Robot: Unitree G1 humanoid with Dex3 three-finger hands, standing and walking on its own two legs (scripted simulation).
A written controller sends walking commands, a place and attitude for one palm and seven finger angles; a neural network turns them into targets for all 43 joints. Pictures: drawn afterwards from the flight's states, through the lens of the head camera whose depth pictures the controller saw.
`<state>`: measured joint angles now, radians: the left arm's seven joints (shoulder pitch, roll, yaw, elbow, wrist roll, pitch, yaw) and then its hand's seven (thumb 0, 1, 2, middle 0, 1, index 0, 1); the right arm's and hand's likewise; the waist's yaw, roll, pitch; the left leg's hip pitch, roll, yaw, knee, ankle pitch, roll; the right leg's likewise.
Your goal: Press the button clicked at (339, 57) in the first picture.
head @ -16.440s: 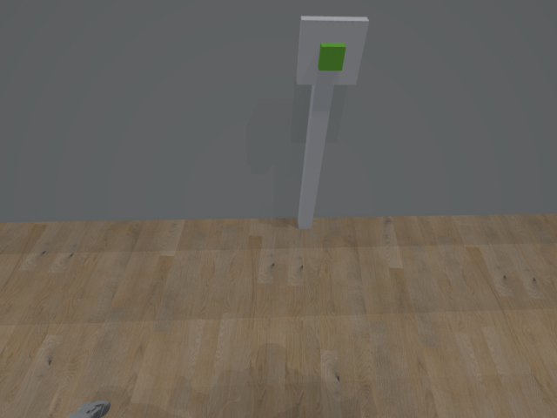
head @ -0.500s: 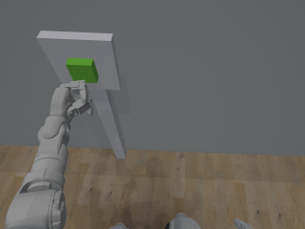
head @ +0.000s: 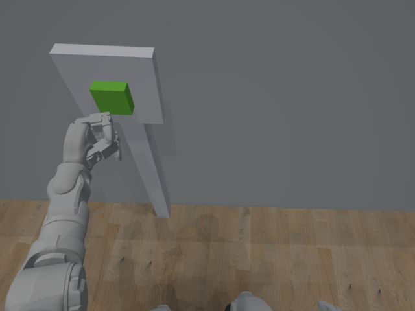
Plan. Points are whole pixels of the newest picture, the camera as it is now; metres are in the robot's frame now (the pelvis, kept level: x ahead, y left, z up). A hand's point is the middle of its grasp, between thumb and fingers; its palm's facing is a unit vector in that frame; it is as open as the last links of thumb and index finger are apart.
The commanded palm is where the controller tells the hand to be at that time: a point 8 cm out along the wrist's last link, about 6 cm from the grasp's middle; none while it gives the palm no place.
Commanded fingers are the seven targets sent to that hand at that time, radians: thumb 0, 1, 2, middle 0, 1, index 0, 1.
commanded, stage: aim a knuckle at the button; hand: left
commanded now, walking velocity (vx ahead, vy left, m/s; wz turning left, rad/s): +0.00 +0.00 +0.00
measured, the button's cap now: (113, 97) +0.51 +0.19 +0.10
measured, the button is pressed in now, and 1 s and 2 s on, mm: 0 2 6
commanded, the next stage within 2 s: press the button with the knuckle in 0.20 s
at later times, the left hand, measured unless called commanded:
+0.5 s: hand (119, 138) +0.43 +0.17 +0.06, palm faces -0.03 -1.00 -0.03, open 3.1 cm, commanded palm +0.41 +0.22 +0.07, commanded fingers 0.00 0.90 0.90 -1.30 -1.50 -1.30 -1.50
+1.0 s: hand (121, 130) +0.45 +0.17 +0.06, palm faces -0.03 -1.00 -0.04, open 3.0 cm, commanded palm +0.44 +0.22 +0.07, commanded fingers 0.00 0.90 0.90 -1.30 -1.50 -1.30 -1.50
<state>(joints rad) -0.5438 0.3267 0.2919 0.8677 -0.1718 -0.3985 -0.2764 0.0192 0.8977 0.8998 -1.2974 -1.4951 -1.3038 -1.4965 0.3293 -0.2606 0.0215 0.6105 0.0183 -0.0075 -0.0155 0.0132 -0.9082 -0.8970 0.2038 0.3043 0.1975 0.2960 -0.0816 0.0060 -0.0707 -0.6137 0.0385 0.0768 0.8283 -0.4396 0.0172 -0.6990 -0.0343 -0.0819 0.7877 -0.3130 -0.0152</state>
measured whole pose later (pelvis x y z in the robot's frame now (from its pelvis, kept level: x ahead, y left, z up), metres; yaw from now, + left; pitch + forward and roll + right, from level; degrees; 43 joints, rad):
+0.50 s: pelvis +0.00 +0.00 +0.00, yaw +0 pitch +13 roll +0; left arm -0.61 0.32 0.28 0.92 -0.14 -0.40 -0.23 0.02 0.90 0.90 -1.30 -1.49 -1.30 -1.50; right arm 0.32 -0.25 0.03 0.61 0.01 -0.01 -0.01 0.01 -0.91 -0.90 0.20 0.30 0.20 0.30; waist -0.09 0.01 -0.07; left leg -0.63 0.03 0.07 0.85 -0.45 0.02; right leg -0.72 -0.04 -0.09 0.81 -0.32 -0.01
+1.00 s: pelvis -0.01 +0.00 -0.01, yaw +1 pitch +15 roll -1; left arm -0.76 0.38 0.31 1.08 -0.12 -0.43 -0.25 0.00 0.86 0.93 -1.30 -1.50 -1.30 -1.50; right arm 0.35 -0.27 0.02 0.64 0.00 0.01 -0.01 0.01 -0.91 -0.90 0.20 0.30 0.20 0.30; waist -0.12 0.01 -0.07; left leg -0.71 0.04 0.06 0.89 -0.44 0.01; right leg -0.78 -0.04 -0.10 0.83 -0.32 -0.02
